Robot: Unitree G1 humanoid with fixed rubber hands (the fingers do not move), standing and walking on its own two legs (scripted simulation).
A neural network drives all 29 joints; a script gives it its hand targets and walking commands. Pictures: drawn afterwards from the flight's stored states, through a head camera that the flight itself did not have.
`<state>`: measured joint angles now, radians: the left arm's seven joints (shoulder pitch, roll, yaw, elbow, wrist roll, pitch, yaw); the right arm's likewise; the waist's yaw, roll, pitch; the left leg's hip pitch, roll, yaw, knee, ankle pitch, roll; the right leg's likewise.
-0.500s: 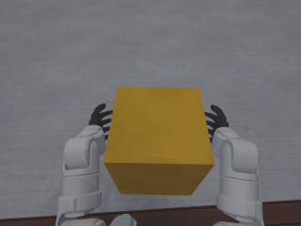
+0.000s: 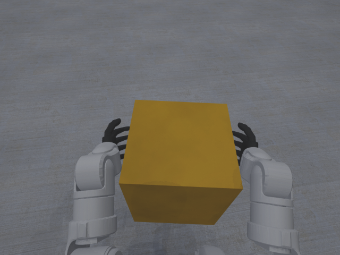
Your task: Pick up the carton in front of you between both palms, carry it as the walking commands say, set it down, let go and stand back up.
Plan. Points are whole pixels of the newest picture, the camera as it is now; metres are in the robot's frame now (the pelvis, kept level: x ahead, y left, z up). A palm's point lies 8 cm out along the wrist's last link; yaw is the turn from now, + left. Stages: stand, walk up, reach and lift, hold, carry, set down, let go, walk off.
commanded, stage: carry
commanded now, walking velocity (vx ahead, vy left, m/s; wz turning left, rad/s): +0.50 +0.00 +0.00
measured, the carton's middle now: (177, 166) +0.33 -0.01 +0.02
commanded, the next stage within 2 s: none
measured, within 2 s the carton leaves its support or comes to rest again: neither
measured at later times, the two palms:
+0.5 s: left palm (130, 66) +0.63 +0.12 +0.10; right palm (225, 63) +0.65 -0.18 +0.10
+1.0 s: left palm (125, 31) +0.89 +0.17 +0.08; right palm (200, 32) +0.88 -0.13 +0.09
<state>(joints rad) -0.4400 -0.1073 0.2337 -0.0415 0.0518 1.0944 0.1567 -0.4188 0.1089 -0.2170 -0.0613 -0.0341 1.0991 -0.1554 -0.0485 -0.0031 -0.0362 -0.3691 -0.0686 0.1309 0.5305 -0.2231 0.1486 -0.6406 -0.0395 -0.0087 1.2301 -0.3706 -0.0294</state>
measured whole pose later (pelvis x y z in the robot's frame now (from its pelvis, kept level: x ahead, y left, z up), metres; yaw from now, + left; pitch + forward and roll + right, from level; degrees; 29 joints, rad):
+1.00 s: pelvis +0.65 +0.03 +0.01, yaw -1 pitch +4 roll +0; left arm -0.04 -0.13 0.08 -0.39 0.07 1.20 0.13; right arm -0.03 0.13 -0.06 -0.40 -0.06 1.20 -0.12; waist -0.02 -0.02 -0.11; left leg -0.30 0.02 0.23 0.39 -0.16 0.08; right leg -0.47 -0.08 -0.07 1.09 -0.31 -0.02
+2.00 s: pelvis +1.24 +0.01 +0.00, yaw +0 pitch +3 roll +0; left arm -0.08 -0.13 0.09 -0.48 0.08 1.23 0.13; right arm -0.08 0.13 -0.06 -0.46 -0.06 1.22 -0.12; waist 0.00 -0.05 -0.03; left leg -0.38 0.04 0.25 0.41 -0.08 0.08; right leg -0.26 -0.05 -0.07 0.71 -0.54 0.02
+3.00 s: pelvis +1.31 -0.02 +0.00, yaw +0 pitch +2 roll +0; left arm -0.10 -0.13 0.10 -0.07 0.18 0.94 0.04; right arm -0.09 0.13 -0.08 -0.08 -0.17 0.95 -0.03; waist 0.00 -0.01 -0.12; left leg -0.31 0.08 0.21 0.51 -0.23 0.01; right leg -0.18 -0.03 -0.13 0.50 -0.35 -0.02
